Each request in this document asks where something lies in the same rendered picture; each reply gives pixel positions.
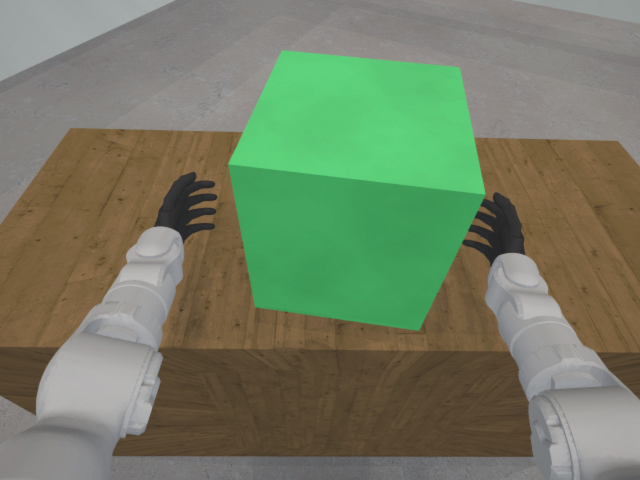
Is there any right robot forearm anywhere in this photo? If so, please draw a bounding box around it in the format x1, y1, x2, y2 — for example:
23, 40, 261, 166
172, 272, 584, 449
485, 253, 640, 402

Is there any left robot hand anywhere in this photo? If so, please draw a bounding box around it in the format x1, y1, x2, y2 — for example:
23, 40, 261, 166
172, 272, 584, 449
154, 172, 217, 245

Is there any left robot forearm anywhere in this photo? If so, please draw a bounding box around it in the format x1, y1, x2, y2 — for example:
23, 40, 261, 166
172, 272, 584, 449
36, 226, 184, 420

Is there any pedestal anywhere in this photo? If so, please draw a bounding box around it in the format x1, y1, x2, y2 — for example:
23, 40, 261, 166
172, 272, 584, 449
0, 128, 640, 457

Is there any carton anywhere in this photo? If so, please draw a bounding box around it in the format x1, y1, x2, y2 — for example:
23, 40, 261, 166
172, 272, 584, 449
228, 50, 486, 331

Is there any robot right upper arm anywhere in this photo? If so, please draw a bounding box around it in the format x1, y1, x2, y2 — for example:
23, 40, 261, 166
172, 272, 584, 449
528, 386, 640, 480

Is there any robot left upper arm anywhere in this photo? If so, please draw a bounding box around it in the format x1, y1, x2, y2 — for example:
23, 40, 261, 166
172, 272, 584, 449
0, 331, 163, 480

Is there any right robot hand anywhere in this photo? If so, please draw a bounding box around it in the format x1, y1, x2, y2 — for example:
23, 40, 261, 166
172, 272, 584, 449
462, 192, 525, 266

